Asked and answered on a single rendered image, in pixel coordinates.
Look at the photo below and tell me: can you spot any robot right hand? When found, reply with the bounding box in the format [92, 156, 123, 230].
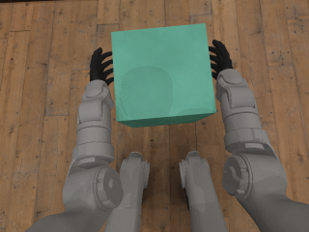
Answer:
[209, 40, 233, 80]

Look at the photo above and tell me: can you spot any robot left hand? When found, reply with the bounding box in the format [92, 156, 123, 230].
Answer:
[89, 47, 114, 86]

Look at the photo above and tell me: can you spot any right robot thigh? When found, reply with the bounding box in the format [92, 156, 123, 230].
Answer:
[179, 156, 228, 232]

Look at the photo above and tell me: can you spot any left robot thigh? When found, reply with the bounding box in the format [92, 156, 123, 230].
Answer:
[103, 157, 150, 232]

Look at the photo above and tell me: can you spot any robot thigh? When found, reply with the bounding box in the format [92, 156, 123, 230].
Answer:
[103, 157, 150, 232]
[179, 156, 228, 232]

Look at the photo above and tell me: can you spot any left robot upper arm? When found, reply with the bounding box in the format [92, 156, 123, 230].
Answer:
[24, 165, 124, 232]

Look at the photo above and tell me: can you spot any carton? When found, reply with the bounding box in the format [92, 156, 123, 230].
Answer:
[111, 23, 216, 128]

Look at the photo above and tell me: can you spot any robot right forearm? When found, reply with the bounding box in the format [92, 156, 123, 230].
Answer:
[215, 69, 288, 185]

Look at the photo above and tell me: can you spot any robot left forearm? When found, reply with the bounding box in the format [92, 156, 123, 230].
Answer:
[62, 79, 115, 202]

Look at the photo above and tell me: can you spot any right robot upper arm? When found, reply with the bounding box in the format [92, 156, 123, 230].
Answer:
[221, 153, 309, 232]

